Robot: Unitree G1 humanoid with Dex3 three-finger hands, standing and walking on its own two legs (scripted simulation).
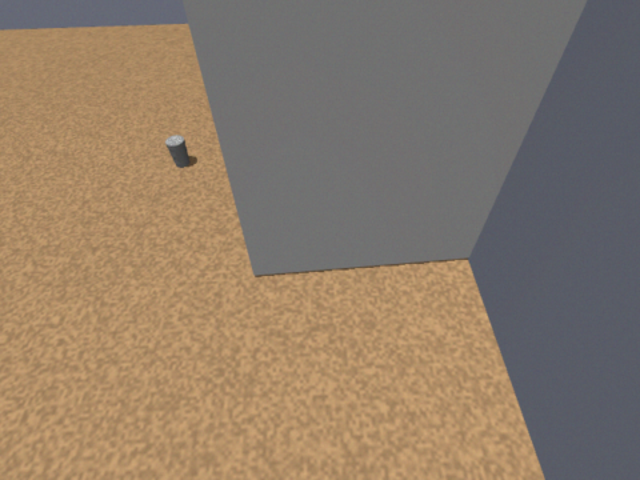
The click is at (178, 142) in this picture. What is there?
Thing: tapered cup
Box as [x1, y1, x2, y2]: [165, 135, 189, 167]
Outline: 173,135 167,138 165,142 176,165 182,167 187,165 189,162 184,140 179,135
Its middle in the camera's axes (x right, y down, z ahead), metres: -0.70 -0.41 +1.92
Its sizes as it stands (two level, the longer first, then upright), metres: 0.089 0.089 0.140
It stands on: the floor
